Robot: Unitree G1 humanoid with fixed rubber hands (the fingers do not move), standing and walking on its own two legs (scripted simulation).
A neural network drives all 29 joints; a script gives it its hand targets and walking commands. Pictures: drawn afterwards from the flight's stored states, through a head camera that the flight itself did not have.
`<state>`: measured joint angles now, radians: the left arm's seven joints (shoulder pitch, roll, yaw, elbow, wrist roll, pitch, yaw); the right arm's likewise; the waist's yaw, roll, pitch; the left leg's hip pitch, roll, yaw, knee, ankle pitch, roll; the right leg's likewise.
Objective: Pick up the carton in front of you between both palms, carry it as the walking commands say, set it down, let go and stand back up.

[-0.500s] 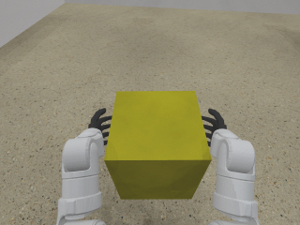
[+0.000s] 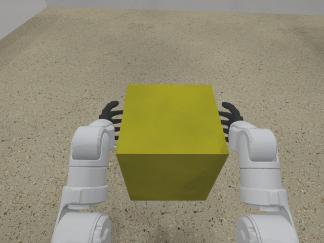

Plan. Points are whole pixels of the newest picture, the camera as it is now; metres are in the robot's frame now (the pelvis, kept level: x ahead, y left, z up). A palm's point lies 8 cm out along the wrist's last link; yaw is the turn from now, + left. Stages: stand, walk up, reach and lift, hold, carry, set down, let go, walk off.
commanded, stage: carry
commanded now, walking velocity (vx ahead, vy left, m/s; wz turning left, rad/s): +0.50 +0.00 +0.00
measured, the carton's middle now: (168, 145) +0.36 -0.01 +0.05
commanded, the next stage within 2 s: none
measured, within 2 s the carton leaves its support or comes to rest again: neither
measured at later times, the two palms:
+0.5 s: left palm (119, 72) +0.62 +0.14 +0.11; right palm (208, 75) +0.61 -0.16 +0.10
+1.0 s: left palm (135, 36) +0.89 +0.10 +0.12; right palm (205, 39) +0.88 -0.19 +0.11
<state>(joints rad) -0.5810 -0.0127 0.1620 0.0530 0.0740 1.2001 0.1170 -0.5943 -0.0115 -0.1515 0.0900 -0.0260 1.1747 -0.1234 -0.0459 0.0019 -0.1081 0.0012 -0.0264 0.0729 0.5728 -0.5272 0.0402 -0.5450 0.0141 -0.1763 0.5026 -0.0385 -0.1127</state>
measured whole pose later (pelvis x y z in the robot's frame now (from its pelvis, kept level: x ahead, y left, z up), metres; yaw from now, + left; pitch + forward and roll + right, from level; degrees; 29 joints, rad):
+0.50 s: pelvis +0.35 +0.00 +0.01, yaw -1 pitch +4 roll +2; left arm -0.18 -0.14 0.13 -0.33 0.11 1.20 0.07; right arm -0.18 0.14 -0.10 -0.34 -0.10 1.21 -0.10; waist 0.00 0.00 -0.09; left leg -0.51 0.00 0.20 0.44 0.02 0.01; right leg 0.11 0.01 -0.11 0.30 -0.44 -0.04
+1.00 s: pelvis +0.62 -0.04 +0.02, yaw -1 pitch +3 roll -1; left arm -0.18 -0.14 0.11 -0.28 0.12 1.22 0.08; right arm -0.17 0.13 -0.13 -0.32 -0.12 1.23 -0.08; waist 0.00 0.05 -0.13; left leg -0.14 0.08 0.12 0.58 -0.46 -0.04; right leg -0.41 -0.03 -0.21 0.49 -0.13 -0.06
